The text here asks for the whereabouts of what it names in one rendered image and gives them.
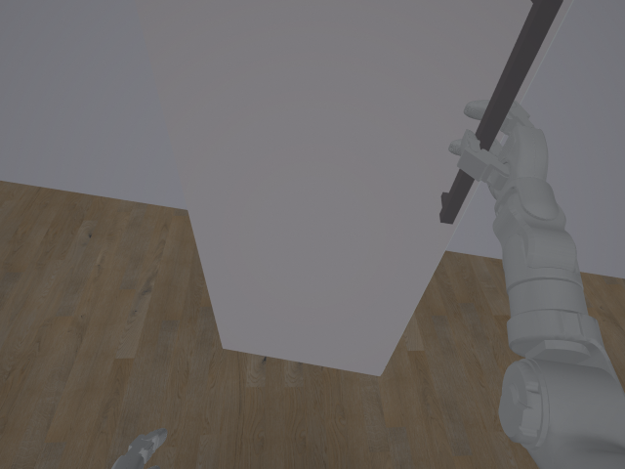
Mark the right robot upper arm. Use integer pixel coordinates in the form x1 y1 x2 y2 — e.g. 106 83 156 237
498 358 625 469

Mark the handle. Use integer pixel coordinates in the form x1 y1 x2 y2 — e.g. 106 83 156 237
439 0 563 224

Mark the robot left hand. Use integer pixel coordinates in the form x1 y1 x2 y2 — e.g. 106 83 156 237
111 428 167 469

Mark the right robot forearm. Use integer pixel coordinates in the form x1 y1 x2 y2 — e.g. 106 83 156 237
492 177 625 398

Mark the robot right hand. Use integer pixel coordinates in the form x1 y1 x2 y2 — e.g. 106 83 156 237
448 100 548 200

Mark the fridge door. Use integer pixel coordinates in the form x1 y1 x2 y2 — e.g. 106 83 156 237
135 0 572 376

